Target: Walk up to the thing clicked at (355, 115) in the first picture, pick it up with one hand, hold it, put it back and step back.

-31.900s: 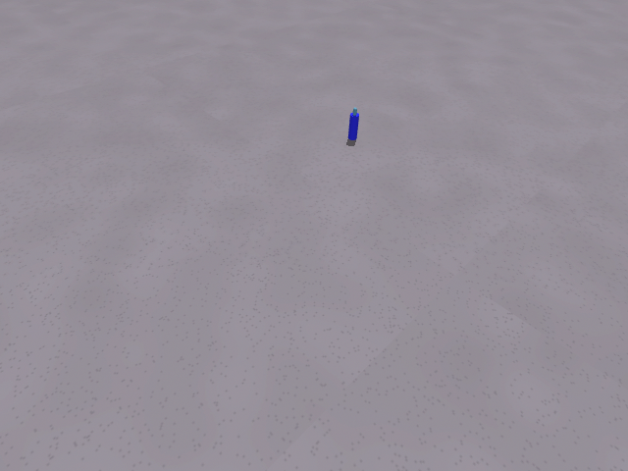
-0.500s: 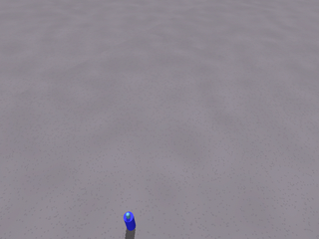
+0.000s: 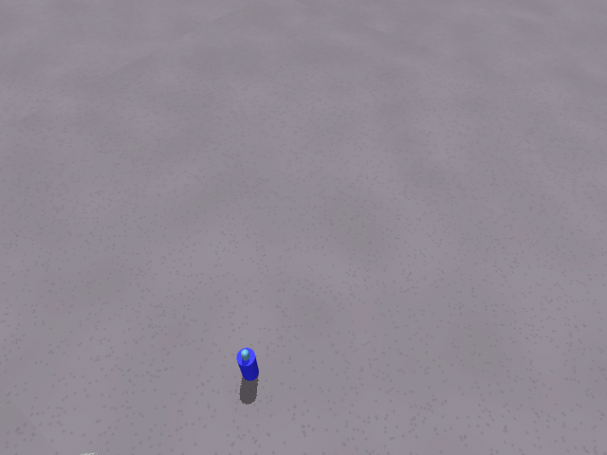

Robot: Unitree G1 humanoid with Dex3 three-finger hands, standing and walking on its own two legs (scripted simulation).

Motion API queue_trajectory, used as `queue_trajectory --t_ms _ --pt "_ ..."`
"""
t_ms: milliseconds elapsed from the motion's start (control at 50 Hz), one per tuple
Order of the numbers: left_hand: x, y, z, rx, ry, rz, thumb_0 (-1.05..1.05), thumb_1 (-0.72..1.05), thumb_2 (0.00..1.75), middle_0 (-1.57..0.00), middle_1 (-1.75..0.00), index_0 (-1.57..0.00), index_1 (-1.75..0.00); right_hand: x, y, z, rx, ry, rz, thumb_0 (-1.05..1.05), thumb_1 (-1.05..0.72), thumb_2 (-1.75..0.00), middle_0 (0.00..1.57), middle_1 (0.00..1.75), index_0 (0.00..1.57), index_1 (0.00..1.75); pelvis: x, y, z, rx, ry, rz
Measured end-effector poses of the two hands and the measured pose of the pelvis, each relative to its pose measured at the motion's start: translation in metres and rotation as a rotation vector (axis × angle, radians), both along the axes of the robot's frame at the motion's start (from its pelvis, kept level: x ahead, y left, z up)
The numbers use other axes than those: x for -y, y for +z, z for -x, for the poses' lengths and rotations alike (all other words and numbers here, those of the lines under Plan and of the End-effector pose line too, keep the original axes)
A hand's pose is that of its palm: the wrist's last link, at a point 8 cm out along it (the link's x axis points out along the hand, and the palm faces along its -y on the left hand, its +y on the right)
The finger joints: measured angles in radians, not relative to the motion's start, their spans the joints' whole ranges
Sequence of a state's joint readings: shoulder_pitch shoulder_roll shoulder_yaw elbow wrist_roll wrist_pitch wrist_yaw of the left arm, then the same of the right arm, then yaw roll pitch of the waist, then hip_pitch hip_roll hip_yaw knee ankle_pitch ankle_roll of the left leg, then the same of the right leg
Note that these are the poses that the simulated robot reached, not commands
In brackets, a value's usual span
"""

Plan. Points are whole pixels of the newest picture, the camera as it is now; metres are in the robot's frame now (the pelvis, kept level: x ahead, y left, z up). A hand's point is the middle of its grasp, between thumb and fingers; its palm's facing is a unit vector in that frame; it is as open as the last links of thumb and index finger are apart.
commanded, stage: step back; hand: left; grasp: from the side
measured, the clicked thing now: (247, 362) +0.45 +0.16 -0.67
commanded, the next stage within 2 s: none
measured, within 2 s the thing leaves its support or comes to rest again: neither
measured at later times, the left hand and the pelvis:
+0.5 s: hand out of the picture +0.04 +0.28 -0.16, palm faces -0.11 -0.91 -0.40, open 7.4 cm; pelvis -0.08 +0.02 -0.02, yaw -5 degrees
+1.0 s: hand out of the picture -0.08 +0.29 -0.16, palm faces -0.02 -0.94 -0.34, open 7.4 cm; pelvis -0.21 +0.04 +0.00, yaw +0 degrees
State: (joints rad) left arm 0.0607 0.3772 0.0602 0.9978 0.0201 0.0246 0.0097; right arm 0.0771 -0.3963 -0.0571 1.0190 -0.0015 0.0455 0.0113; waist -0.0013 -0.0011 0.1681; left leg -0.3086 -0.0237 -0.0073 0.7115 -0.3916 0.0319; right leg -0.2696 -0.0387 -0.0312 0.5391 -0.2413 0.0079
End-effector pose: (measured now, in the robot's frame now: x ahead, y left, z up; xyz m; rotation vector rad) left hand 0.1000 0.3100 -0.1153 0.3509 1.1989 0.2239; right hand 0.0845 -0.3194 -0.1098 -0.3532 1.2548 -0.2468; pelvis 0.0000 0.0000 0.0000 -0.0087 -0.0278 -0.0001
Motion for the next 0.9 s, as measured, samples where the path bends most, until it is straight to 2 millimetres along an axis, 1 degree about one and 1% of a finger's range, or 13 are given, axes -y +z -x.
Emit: queue_trajectory --t_ms 100,160,220,300,400,520,560,600,680,760,820,860,900 --pt "-0.023 -0.015 -0.013 0.054 -0.019 0.013 0.01 0.90 0.90 -0.20 -0.30 -0.20 -0.30 -0.015 0.002 0.032 -0.025 -0.007 0.045 0.00 -0.90 -0.90 0.20 0.30 0.20 0.30 -0.022 -0.011 0.014 -0.011 0.010 0.006" --pt "-0.026 -0.015 -0.015 0.072 -0.028 0.019 0.01 0.90 0.90 -0.20 -0.30 -0.20 -0.30 -0.027 0.008 0.053 -0.054 -0.006 0.050 0.00 -0.90 -0.90 0.21 0.30 0.20 0.30 -0.027 -0.006 0.024 -0.002 0.005 0.012" --pt "-0.023 -0.012 -0.008 0.065 -0.043 0.037 0.00 0.91 0.90 -0.20 -0.30 -0.20 -0.30 -0.037 0.014 0.068 -0.063 -0.016 0.052 0.00 -0.90 -0.90 0.21 0.30 0.20 0.30 -0.031 0.000 0.032 -0.011 -0.001 0.021" --pt "-0.021 -0.011 0.010 0.038 -0.069 0.042 0.00 0.90 0.90 -0.20 -0.30 -0.20 -0.30 -0.043 0.012 0.075 -0.022 -0.032 0.047 0.01 -0.90 -0.90 0.21 0.30 0.21 0.30 -0.035 0.001 0.043 -0.010 -0.026 0.016" --pt "-0.020 -0.012 0.037 0.002 -0.086 0.020 0.00 0.90 0.90 -0.20 -0.30 -0.20 -0.30 -0.045 0.002 0.080 0.054 -0.038 0.020 0.00 -0.90 -0.90 0.21 0.30 0.21 0.30 -0.034 -0.005 0.062 0.002 -0.056 -0.002" --pt "-0.012 -0.006 0.068 0.013 -0.101 -0.021 0.00 0.90 0.90 -0.20 -0.30 -0.20 -0.30 -0.031 -0.018 0.094 0.106 -0.043 -0.019 0.00 -0.90 -0.90 0.21 0.30 0.21 0.30 -0.022 -0.016 0.089 0.022 -0.087 0.001" --pt "-0.007 -0.001 0.081 0.020 -0.098 -0.021 0.00 0.90 0.90 -0.20 -0.30 -0.20 -0.30 -0.027 -0.021 0.101 0.108 -0.051 -0.032 0.00 -0.90 -0.90 0.21 0.30 0.21 0.30 -0.018 -0.014 0.097 0.028 -0.070 0.021" --pt "-0.004 0.006 0.094 0.030 -0.097 -0.022 0.00 0.90 0.90 -0.20 -0.30 -0.20 -0.30 -0.026 -0.018 0.108 0.101 -0.051 -0.039 0.01 -0.90 -0.90 0.21 0.30 0.20 0.30 -0.014 -0.010 0.105 0.027 -0.078 -0.009" --pt "-0.003 0.018 0.112 0.051 -0.075 -0.025 0.01 0.90 0.90 -0.20 -0.30 -0.21 -0.30 -0.022 -0.007 0.125 0.092 -0.034 -0.034 0.01 -0.90 -0.90 0.21 0.30 0.20 0.30 -0.014 0.000 0.121 0.008 -0.077 -0.042" --pt "-0.006 0.021 0.120 0.090 -0.080 -0.024 0.01 0.90 0.90 -0.20 -0.30 -0.21 -0.31 -0.018 -0.004 0.148 0.065 -0.008 0.002 0.00 -0.90 -0.90 0.21 0.30 0.20 0.30 -0.020 0.000 0.141 -0.013 -0.058 -0.031" --pt "-0.012 0.015 0.128 0.125 -0.084 -0.016 0.00 0.90 0.90 -0.20 -0.30 -0.21 -0.31 -0.021 -0.004 0.165 0.043 0.016 0.029 0.00 -0.90 -0.90 0.21 0.30 0.20 0.30 -0.026 -0.005 0.159 -0.014 -0.030 -0.014" --pt "-0.019 0.006 0.135 0.146 -0.079 -0.003 0.00 0.90 0.90 -0.20 -0.30 -0.21 -0.31 -0.026 -0.005 0.176 0.038 0.035 0.046 0.00 -0.90 -0.90 0.21 0.30 0.20 0.30 -0.031 -0.012 0.172 -0.008 -0.008 -0.002" --pt "-0.026 -0.004 0.146 0.149 -0.069 0.013 0.00 0.90 0.90 -0.20 -0.30 -0.21 -0.31 -0.035 -0.003 0.189 0.035 0.041 0.055 0.01 -0.90 -0.90 0.20 0.30 0.20 0.30 -0.035 -0.015 0.186 0.018 -0.011 -0.035"
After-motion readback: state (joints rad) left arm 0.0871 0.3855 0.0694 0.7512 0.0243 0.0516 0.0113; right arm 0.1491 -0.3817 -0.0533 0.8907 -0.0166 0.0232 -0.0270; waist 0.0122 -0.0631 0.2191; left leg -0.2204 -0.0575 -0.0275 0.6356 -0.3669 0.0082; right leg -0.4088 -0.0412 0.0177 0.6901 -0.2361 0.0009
